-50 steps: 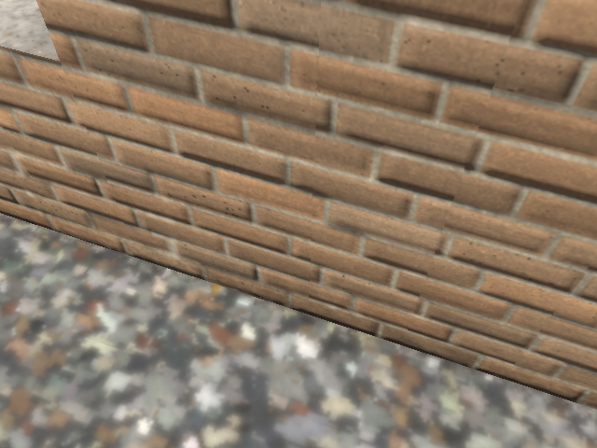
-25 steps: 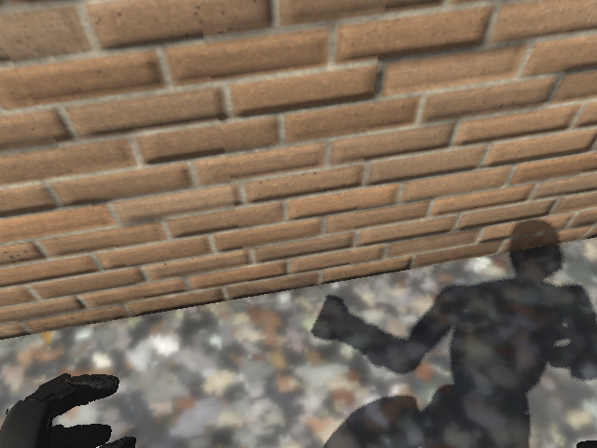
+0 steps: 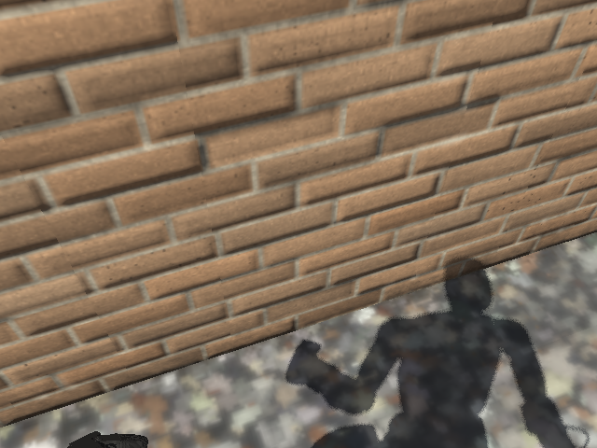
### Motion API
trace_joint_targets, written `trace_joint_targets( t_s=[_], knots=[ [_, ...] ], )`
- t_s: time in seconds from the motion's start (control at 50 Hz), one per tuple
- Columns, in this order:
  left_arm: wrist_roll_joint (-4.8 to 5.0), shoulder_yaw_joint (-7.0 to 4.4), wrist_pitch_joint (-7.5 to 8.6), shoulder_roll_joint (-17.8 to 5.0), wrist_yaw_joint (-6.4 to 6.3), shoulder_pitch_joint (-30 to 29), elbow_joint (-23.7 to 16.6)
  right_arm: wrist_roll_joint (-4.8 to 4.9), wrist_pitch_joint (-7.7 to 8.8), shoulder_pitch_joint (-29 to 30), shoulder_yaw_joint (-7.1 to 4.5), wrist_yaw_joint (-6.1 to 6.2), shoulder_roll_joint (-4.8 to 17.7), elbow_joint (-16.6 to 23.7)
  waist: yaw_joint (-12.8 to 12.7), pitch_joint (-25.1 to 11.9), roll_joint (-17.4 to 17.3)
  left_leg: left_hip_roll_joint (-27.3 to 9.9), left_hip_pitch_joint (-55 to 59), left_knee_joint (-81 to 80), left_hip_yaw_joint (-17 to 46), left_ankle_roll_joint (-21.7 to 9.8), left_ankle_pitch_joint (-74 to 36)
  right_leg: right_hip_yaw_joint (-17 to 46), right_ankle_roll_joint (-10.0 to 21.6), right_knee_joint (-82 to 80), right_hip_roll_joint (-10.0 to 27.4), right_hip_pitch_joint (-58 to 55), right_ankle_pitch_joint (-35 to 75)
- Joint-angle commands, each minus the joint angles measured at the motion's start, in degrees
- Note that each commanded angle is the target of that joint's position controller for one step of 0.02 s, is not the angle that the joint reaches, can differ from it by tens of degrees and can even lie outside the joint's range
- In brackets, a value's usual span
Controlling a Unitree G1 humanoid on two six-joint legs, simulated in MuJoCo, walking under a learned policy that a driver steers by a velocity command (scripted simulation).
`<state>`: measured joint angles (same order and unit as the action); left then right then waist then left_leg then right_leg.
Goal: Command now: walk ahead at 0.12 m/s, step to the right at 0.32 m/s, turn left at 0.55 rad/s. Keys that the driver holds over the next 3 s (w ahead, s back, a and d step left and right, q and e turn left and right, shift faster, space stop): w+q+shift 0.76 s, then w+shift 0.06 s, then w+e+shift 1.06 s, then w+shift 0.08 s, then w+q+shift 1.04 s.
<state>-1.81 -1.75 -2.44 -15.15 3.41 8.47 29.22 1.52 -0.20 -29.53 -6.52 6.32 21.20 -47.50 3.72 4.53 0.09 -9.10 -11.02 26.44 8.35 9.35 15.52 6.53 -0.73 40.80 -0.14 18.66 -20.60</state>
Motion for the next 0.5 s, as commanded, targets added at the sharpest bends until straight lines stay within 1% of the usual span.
trace_joint_targets(
  t_s=[0.02,0.04,0.06,0.08,0.1,0.12,0.14,0.16,0.18,0.2,0.22,0.24,0.28,0.3,0.32,0.38,0.4,0.42,0.44,0.46,0.48,0.5],
  knots=[
    [1.14,-4.31,0.46,-8.0,-0.64,15.0,2.3,-0.64,0.44,10.3,-0.52,-0.68,4.7,9.4,-9.8,-2.0,1.9,6.3,-19.6,11.7,-3.0,-7.3,10.6,0.4,1.9,-19.2,2.9,-25.5,11.9],
    [-0.74,-4.88,0.52,-14.6,-0.58,14.1,0.7,-3.2,0.19,7.0,1.01,-0.54,-0.6,11.8,-5.0,-7.1,19.6,13.0,-29.0,28.1,-7.2,-6.0,24.3,12.2,7.8,-15.9,14.8,-26.0,37.4],
    [-2.01,-5.65,0.97,-16.1,-0.36,11.0,-0.8,-2.05,0.2,4.7,1.04,-0.28,2.0,12.5,-3.8,-11.0,28.8,10.3,-26.7,40.5,-5.7,-6.3,25.6,18.9,11.9,-24.1,16.3,-16.3,32.9],
    [-1.67,-4.93,1.26,-12.2,-0.64,6.0,-1.7,-1.19,-0.36,5.7,0.08,-0.14,4.9,11.6,-1.8,-7.0,21.6,8.4,-27.5,46.9,-5.9,-6.4,22.7,15.6,11.9,-25.7,15.4,-12.3,24.6],
    [-1.23,-4.22,1.55,-8.9,-1.04,2.2,-1.2,-1.09,-1.27,6.9,-0.56,0.19,6.3,10.5,0.1,-3.9,14.1,7.1,-28.5,48.7,-6.5,-6.1,18.4,9.9,10.6,-25.1,13.5,-10.0,22.4],
    [-0.96,-3.84,1.84,-7.5,-1.5,-0.8,-1.2,-1.48,-2.09,6.9,-0.82,0.52,6.6,9.5,1.4,-3.5,10.0,6.5,-27.3,50.2,-6.8,-5.4,14.4,5.2,10.1,-23.2,12.5,-9.6,28.6],
    [-0.83,-3.69,2.44,-7.4,-1.93,-2.4,-1.1,-2.15,-2.47,7.9,-0.46,0.4,6.0,9.6,2.4,-3.6,8.5,5.8,-25.7,50.4,-7.1,-5.2,11.0,1.6,10.4,-21.2,12.8,-9.8,39.3],
    [-0.75,-3.63,3.11,-6.6,-2.48,-2.5,-0.8,-2.23,-2.59,8.6,-0.14,0.14,5.5,9.7,2.0,-4.9,6.5,5.2,-24.5,48.5,-7.0,-5.0,8.8,-0.9,10.7,-20.2,13.3,-10.7,44.5],
    [-0.29,-3.68,3.63,-6.5,-3.35,-1.8,0.2,-2.06,-2.48,10.7,0.62,-0.3,4.2,11.2,1.4,-5.2,5.9,4.3,-25.3,43.0,-6.7,-5.2,8.0,-1.5,10.8,-19.8,14.2,-13.3,45.6],
    [1.8,-4.12,5.07,-7.6,-4.7,-1.1,0.0,-1.25,-2.76,16.5,1.12,-2.12,4.4,13.2,-1.6,-5.0,0.4,3.2,-30.5,40.1,-1.4,-4.9,5.9,5.2,9.1,-18.0,21.4,-20.1,58.4],
    [1.93,-4.76,5.19,-9.4,-5.94,0.7,1.5,-1.19,-2.94,17.4,1.51,-3.26,3.8,14.3,-1.8,-8.1,0.0,3.1,-32.0,38.1,-0.1,-4.8,6.0,5.4,8.8,-17.9,23.6,-25.6,59.5],
    [1.46,-5.1,4.99,-10.2,-6.62,0.9,2.3,-1.01,-3.22,18.0,1.77,-4.21,3.5,15.1,-2.1,-9.6,1.5,2.9,-32.3,36.5,-0.5,-4.4,5.9,4.2,9.2,-18.4,24.0,-28.4,57.4],
    [0.85,-5.2,4.16,-10.2,-7.08,-0.4,2.9,-0.51,-4.28,20.3,2.0,-5.89,3.6,16.4,-2.8,-9.2,3.7,2.8,-30.9,33.5,-3.6,-2.8,5.2,-0.4,11.6,-20.6,22.5,-28.2,50.1],
    [0.81,-5.37,3.67,-10.7,-7.27,-1.2,3.0,-0.36,-4.12,21.2,1.42,-6.71,4.4,17.0,-3.2,-8.2,4.3,2.6,-29.6,32.4,-5.2,-2.6,4.5,-2.8,12.1,-21.3,21.7,-26.1,47.7],
    [1.0,-5.31,3.26,-10.6,-7.32,-1.1,3.2,-0.15,-3.99,23.3,1.46,-7.14,4.2,17.6,-4.1,-7.0,4.1,2.5,-29.5,31.8,-6.5,-2.6,4.4,-4.1,12.5,-22.1,21.5,-25.2,46.1],
    [0.73,-5.64,2.49,-12.2,-7.08,-1.8,4.0,-0.09,-3.47,26.6,1.82,-8.28,2.8,19.3,-5.5,-5.3,4.6,1.8,-28.4,27.9,-8.9,-3.0,3.1,-9.4,12.3,-22.9,19.9,-24.1,44.5],
    [-0.44,-5.49,1.65,-12.7,-7.21,-1.3,4.6,-0.61,-2.62,27.9,1.96,-8.88,2.7,19.8,-6.1,-5.5,4.0,1.6,-27.5,26.3,-9.7,-3.3,2.9,-11.3,11.8,-23.1,19.3,-24.3,44.8],
    [-0.41,-5.45,0.78,-12.9,-7.3,-1.2,4.9,-0.48,-1.98,29.6,2.28,-9.48,1.9,20.0,-6.9,-5.1,4.4,1.7,-27.3,24.2,-10.8,-3.6,2.5,-13.0,11.6,-23.1,18.8,-24.5,46.5],
    [-0.31,-5.52,0.08,-13.5,-7.34,-1.6,5.1,-0.21,-1.53,30.2,2.4,-9.84,1.6,20.1,-7.0,-5.4,5.0,1.9,-26.5,22.6,-11.7,-3.9,2.1,-14.4,11.3,-22.9,18.4,-24.9,47.7],
    [-0.06,-5.8,-0.02,-14.0,-7.54,-1.2,5.6,-0.2,-1.18,30.9,2.52,-9.88,1.1,20.4,-7.1,-6.4,5.4,2.1,-25.6,22.2,-12.4,-4.1,1.5,-15.4,11.4,-22.1,18.4,-25.2,49.5],
    [0.03,-5.76,-0.2,-14.1,-7.49,-1.9,5.7,-0.05,-1.08,30.7,2.45,-9.92,1.3,20.2,-6.6,-7.1,5.7,2.2,-24.6,21.1,-12.9,-4.4,1.5,-16.5,11.3,-21.6,18.5,-25.7,50.2],
    [0.33,-5.85,-0.38,-14.2,-7.25,-2.4,5.8,0.1,-1.11,30.4,2.29,-9.92,1.4,19.9,-6.2,-7.6,6.0,2.4,-23.4,19.8,-13.6,-4.8,1.6,-17.5,11.1,-21.2,18.6,-25.8,50.5]
  ],
)
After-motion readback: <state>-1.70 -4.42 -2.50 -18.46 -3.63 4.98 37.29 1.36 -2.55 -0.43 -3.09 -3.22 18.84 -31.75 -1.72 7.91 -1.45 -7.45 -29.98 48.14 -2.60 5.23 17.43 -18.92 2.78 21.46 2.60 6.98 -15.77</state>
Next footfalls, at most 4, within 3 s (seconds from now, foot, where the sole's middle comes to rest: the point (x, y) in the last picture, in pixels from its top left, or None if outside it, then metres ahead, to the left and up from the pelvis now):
0.02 right None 0.05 -0.17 -0.77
0.66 left None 0.00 0.08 -0.76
0.90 right None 0.18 -0.09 -0.76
1.14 left None -0.08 0.22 -0.77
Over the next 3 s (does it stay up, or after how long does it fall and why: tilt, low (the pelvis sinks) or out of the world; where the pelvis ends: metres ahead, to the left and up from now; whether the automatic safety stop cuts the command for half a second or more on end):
stays up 0.00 -0.01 0.00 its command is cut before an obstacle from the start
